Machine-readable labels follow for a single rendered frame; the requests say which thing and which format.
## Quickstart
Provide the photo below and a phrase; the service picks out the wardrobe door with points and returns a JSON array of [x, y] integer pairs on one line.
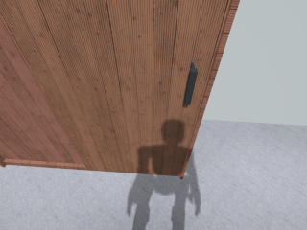
[[29, 127], [116, 71]]

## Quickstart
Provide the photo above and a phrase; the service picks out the handle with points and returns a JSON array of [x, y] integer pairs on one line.
[[190, 84]]

